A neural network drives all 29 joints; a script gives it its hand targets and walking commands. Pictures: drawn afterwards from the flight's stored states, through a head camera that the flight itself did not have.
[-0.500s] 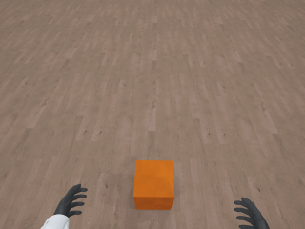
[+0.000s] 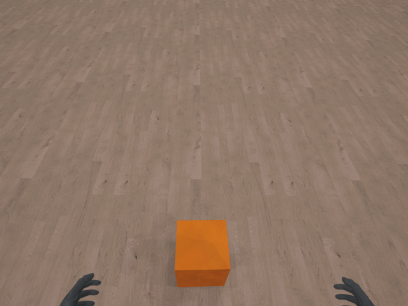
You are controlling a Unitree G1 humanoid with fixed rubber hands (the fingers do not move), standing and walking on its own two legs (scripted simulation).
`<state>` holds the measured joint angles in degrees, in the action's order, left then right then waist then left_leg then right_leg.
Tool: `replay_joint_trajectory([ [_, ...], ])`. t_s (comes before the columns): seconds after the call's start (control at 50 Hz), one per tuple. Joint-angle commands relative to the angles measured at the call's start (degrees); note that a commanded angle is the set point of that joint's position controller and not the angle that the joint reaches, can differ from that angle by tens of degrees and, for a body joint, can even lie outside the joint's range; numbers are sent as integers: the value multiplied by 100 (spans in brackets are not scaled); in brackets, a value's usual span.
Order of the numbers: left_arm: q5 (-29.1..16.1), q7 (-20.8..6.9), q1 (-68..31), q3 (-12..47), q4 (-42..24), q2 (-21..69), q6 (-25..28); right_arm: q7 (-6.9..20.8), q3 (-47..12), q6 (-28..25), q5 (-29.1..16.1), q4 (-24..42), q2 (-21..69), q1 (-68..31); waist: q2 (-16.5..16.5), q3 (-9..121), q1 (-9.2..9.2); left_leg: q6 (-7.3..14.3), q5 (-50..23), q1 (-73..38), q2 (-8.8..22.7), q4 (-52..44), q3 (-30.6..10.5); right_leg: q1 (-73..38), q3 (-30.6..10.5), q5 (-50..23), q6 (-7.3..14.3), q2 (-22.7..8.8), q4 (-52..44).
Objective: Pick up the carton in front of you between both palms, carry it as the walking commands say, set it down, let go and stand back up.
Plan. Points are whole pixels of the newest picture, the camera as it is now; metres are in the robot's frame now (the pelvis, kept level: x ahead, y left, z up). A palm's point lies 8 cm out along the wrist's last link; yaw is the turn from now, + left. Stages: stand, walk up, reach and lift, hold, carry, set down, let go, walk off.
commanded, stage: stand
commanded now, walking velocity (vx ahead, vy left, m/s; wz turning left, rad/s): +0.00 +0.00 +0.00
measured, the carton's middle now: (201, 254) +0.44 +0.02 -0.65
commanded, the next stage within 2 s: none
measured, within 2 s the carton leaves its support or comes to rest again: neither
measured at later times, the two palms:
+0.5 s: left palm out of the picture +0.09 +0.31 -0.10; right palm out of the picture +0.10 -0.30 -0.09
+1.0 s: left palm out of the picture +0.08 +0.31 -0.10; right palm out of the picture +0.08 -0.31 -0.09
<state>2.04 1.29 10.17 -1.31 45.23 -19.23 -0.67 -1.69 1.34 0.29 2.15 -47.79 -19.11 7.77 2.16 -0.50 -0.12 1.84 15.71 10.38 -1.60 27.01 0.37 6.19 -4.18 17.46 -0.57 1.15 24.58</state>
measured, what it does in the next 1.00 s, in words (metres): stands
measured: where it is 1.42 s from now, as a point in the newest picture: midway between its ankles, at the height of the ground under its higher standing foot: outside the picture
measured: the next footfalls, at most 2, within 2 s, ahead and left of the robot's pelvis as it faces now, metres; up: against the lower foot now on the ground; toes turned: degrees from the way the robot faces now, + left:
none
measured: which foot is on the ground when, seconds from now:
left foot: down 0.00-1.00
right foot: down 0.00-1.00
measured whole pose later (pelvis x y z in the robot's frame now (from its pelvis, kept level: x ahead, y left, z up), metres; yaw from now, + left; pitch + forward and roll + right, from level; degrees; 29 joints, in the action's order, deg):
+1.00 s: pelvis -0.02 +0.00 +0.01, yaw +0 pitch -3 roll +0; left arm 1.3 0.9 8.9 -0.8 55.8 -22.3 0.4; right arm -0.7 0.8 -0.6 1.0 -58.0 -21.5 6.1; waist 1.6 -1.6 -0.4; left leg 2.2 11.3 7.0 -1.9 20.8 1.0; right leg 3.3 -4.3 13.2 -1.2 0.2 19.0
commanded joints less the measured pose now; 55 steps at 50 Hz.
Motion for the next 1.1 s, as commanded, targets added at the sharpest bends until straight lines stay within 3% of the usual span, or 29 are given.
replay_joint_trajectory([
  [0.0,-11,3,-183,-198,-295,-722,122,2,235,-135,-55,369,-920,-396,-366,448,3,-71,-1584,-362,667,-369,-597,86,-201,-1357,34,-478,-332],
  [0.02,55,-60,-343,-154,-245,-691,135,10,215,-140,-29,355,-917,-327,-334,131,-124,-105,-1827,-210,635,-533,-630,233,-102,-1383,68,-446,-249],
  [0.04,-31,-11,-67,-169,-130,-834,131,12,158,-127,-13,150,-893,-151,-19,128,0,-49,-1777,-499,682,-433,-584,334,-259,-1435,36,-506,-369],
  [0.06,-86,6,-8,-166,-144,-777,94,20,210,-85,-24,93,-968,-326,-339,217,111,-37,-1660,-330,769,-551,-660,253,-168,-1249,33,-513,-367],
  [0.12,19,-18,-248,-154,-123,-721,89,-43,239,-88,-10,106,-1022,-186,39,493,9,-86,-1482,-425,677,-595,-553,-43,-257,-1378,110,-575,-356],
  [0.14,42,-3,-137,-131,-64,-747,119,-31,184,-142,-23,13,-983,-125,-437,251,-3,-44,-1671,-369,700,-505,-665,28,-341,-1412,150,-599,-410],
  [0.16,48,37,-57,-148,28,-823,132,-28,160,-130,-8,-50,-879,-154,-162,160,37,-55,-1655,-519,759,-599,-601,181,-197,-1480,128,-633,-439],
  [0.22,23,22,-121,-170,5,-797,138,6,186,-122,0,6,-910,-270,-218,12,28,-117,-933,-237,715,-781,-728,236,-246,-761,-22,-448,-528],
  [0.36,18,1,-238,-206,215,-1034,131,69,179,-143,-91,-354,-1102,-344,-416,137,18,-86,-1432,-539,743,-689,-589,245,-366,-1176,116,-611,-626],
  [0.38,-28,-17,-274,-164,214,-891,140,50,226,-170,-77,-319,-1177,-269,-355,142,-142,-104,-1731,-542,759,-614,-585,304,-268,-1326,70,-544,-499],
  [0.42,-3,31,-43,-208,390,-953,139,18,252,-141,-98,-327,-1165,-285,-65,429,-29,-110,-2229,-764,796,-627,-601,68,-242,-1683,80,-594,-423],
  [0.54,-36,19,-114,-133,508,-1103,83,31,158,-112,-100,-547,-1154,-86,-308,326,-23,-71,-2005,-745,757,-638,-557,169,-252,-1493,103,-589,-509],
  [0.58,7,-12,-254,-92,499,-953,178,9,219,-157,-49,-593,-1258,-250,-6,250,-34,-11,-2094,-745,766,-659,-662,73,-209,-1582,104,-649,-504],
  [0.62,9,8,-106,-174,601,-1193,133,8,200,-93,-48,-607,-1288,-240,-338,230,-9,-92,-2106,-682,708,-540,-577,56,-291,-1862,79,-634,-525],
  [0.68,-4,8,-230,-143,589,-1095,134,38,176,-80,-159,-658,-1214,-313,-354,49,72,-104,-1762,-577,746,-757,-638,95,-266,-1358,35,-602,-686],
  [0.72,-111,19,-313,-93,606,-1111,133,26,122,-111,-105,-668,-1017,-506,-33,-27,53,75,-1435,-532,791,-887,-796,174,-361,-1101,123,-677,-691],
  [0.78,-28,-61,-353,-138,673,-1043,123,74,159,-151,-49,-568,-1268,-512,-348,-31,54,-57,-646,-324,777,-909,-683,56,-411,-829,101,-715,-949],
  [0.8,32,-50,-429,-152,664,-1090,133,55,235,-156,-75,-663,-1278,-544,29,280,-27,-49,-780,-582,778,-989,-735,-73,-292,-1048,115,-645,-809],
  [0.82,-57,-46,-250,-161,665,-1193,168,57,161,-146,-130,-709,-1239,-425,-66,69,73,-19,-1002,-441,763,-977,-746,37,-413,-905,138,-694,-939],
  [0.84,-50,-65,-367,-94,701,-993,183,44,149,-158,-68,-699,-1219,-324,-69,-118,-65,-6,-1026,-450,711,-992,-689,105,-454,-1140,121,-699,-908],
  [0.86,-71,-32,-346,-118,700,-1074,160,81,190,-148,-71,-776,-1400,-252,-410,-113,-24,-40,-1105,-550,743,-1130,-627,176,-434,-1110,99,-669,-825],
  [0.88,-101,-17,-302,-91,751,-1173,164,86,104,-169,-63,-766,-1235,-304,-148,-6,-2,25,-1371,-609,809,-984,-676,125,-463,-1227,128,-720,-841],
  [0.94,-77,-38,-349,-120,803,-1164,175,70,119,-157,-127,-701,-1209,-527,-295,5,-78,6,-1483,-672,795,-785,-630,224,-459,-1310,115,-660,-914],
  [0.96,-36,4,-269,-146,849,-1292,137,96,110,-135,-134,-771,-1207,-245,-21,43,-98,-20,-1664,-667,853,-907,-740,78,-293,-1478,106,-701,-709],
  [0.98,-116,-5,-172,-96,826,-1111,156,57,141,-150,-124,-774,-1298,-374,-47,-100,9,-36,-1698,-594,877,-912,-677,229,-308,-1267,97,-643,-690],
  [1.0,-98,1,-394,-76,845,-1093,163,67,123,-150,-102,-715,-1208,-533,-676,188,-14,-48,-1587,-643,770,-827,-602,79,-415,-1587,90,-736,-774],
  [1.02,-29,12,-441,-115,809,-1228,151,54,138,-142,-117,-703,-1255,-517,-210,191,-51,-43,-1589,-785,759,-839,-613,113,-386,-1620,129,-668,-737],
  [1.06,-24,-15,-312,-80,800,-1063,171,59,107,-159,-145,-827,-1288,-385,-516,34,36,-8,-1560,-439,763,-936,-692,47,-364,-1260,135,-693,-714],
  [1.08,-74,-19,-321,-77,821,-1220,156,36,84,-165,-114,-837,-1054,-549,-228,131,-33,21,-1499,-592,800,-951,-637,102,-423,-1316,161,-711,-704],
])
